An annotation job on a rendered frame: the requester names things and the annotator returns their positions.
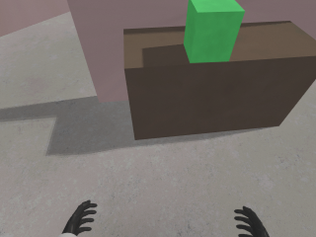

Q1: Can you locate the pedestal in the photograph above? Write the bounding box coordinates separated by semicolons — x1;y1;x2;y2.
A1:
123;21;316;140

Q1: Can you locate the right robot hand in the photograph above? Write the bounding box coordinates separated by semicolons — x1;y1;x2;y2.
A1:
234;205;270;237

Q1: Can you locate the carton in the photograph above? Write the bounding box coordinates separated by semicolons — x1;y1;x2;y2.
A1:
184;0;245;63

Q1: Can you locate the left robot hand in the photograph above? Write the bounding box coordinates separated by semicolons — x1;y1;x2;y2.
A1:
61;200;98;236

